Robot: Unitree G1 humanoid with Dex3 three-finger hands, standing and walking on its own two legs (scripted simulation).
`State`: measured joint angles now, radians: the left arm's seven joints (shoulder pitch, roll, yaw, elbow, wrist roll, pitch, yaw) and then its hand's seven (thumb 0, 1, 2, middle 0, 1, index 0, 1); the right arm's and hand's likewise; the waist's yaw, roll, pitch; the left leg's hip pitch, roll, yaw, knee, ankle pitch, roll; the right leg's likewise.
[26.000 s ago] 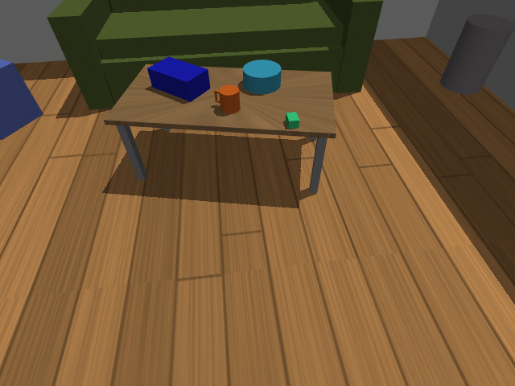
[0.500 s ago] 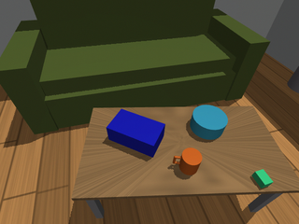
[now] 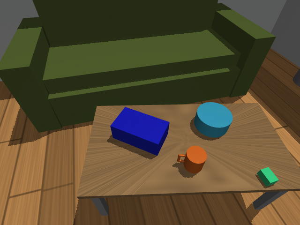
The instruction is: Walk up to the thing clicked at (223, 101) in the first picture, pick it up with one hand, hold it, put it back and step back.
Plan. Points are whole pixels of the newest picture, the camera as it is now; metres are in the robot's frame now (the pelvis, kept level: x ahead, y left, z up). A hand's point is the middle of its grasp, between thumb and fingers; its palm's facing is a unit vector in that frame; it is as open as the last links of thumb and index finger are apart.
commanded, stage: stand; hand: right
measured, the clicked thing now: (191, 159) +0.49 -0.18 -0.32
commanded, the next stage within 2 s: step back in 1.24 s
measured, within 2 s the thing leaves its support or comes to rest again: neither
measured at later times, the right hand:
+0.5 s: hand out of the picture +0.09 -0.25 -0.15, palm faces +0.00 +0.93 -0.36, open 7.4 cm
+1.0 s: hand out of the picture +0.09 -0.25 -0.15, palm faces +0.00 +0.94 -0.35, open 7.4 cm
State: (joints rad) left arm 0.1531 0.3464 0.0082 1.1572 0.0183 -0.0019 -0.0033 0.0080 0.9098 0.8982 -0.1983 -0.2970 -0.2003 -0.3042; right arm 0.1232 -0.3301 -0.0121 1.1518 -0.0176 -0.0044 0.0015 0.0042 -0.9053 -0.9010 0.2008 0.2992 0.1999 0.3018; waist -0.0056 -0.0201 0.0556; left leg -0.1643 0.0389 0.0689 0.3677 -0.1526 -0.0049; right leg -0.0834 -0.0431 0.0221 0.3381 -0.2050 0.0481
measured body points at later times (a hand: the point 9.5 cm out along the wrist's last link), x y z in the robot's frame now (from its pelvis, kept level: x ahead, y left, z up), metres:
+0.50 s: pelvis +0.02 +0.00 +0.00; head +0.02 +0.02 +0.45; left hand +0.09 +0.30 -0.14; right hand +0.09 -0.30 -0.13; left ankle +0.03 +0.12 -0.75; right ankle -0.01 -0.15 -0.75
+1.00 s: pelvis +0.02 +0.00 +0.00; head +0.03 +0.01 +0.45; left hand +0.08 +0.30 -0.14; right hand +0.09 -0.30 -0.13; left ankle +0.03 +0.12 -0.75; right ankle -0.01 -0.15 -0.75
